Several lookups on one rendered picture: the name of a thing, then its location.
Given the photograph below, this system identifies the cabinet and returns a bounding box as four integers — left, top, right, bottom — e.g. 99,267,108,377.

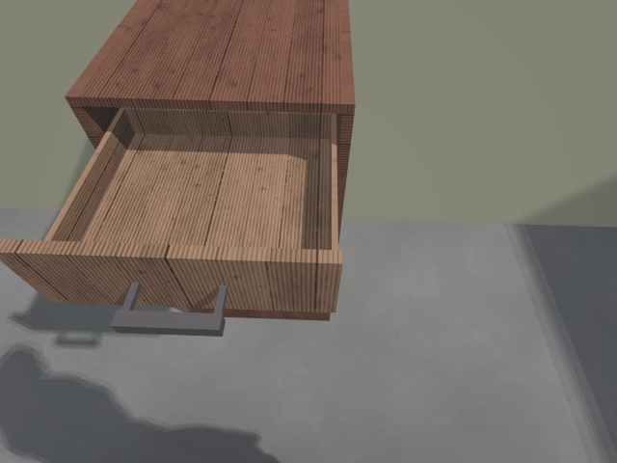
65,0,356,321

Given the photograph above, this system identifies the handle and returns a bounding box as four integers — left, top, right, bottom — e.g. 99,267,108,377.
111,283,228,337

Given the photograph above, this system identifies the drawer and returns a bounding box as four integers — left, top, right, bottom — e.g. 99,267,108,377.
0,107,342,313

